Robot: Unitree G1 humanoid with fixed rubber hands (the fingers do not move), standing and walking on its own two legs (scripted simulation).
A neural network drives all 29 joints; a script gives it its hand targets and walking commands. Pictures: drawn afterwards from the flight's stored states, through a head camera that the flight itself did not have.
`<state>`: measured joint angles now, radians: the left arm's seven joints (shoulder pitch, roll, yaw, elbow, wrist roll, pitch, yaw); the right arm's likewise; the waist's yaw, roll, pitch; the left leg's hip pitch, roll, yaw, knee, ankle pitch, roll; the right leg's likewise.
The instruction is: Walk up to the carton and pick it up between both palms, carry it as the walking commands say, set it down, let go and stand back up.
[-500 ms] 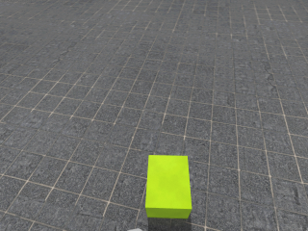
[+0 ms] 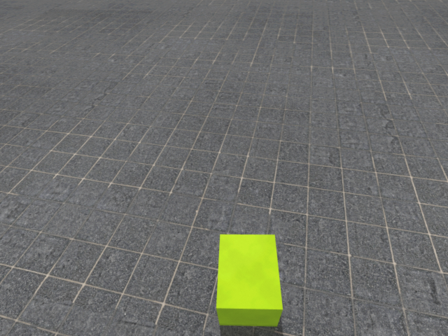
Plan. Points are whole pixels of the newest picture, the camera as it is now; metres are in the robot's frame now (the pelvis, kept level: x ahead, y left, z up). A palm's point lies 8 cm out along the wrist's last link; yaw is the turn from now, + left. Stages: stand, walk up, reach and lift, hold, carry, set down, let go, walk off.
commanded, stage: walk up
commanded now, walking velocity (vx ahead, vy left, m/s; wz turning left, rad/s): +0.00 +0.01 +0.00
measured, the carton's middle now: (247, 279) +0.50 -0.03 -0.67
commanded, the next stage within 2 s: stand in 0.22 s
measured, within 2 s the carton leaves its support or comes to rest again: neither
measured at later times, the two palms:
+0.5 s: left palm out of the picture -0.07 +0.21 -0.15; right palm out of the picture -0.04 -0.19 -0.15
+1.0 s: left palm (147, 321) +0.19 +0.20 -0.13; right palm (372, 334) +0.17 -0.24 -0.12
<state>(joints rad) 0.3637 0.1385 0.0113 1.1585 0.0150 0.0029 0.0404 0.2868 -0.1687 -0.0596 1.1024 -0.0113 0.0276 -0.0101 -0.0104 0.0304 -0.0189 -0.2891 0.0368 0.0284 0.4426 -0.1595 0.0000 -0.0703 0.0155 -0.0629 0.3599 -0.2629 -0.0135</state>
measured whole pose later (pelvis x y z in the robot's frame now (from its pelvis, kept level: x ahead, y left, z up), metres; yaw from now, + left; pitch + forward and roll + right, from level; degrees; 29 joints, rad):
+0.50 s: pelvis -0.01 +0.00 +0.00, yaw +0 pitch -2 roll -1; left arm 0.39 0.12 0.01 1.14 0.02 -0.01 0.04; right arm 0.31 -0.09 -0.02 1.16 -0.02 0.01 -0.03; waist 0.00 0.01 -0.01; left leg -0.27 0.02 0.03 0.39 -0.09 0.00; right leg -0.10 0.00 -0.06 0.40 -0.27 -0.01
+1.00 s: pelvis +0.00 +0.00 -0.03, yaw -4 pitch +9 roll +0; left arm -0.06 0.19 0.01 0.57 -0.06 0.69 0.02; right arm -0.08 -0.20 -0.01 0.67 0.02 0.65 0.02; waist 0.02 -0.05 -0.08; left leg -0.59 0.01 0.00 0.66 -0.22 -0.01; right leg -0.46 0.01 -0.01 0.70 -0.40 -0.01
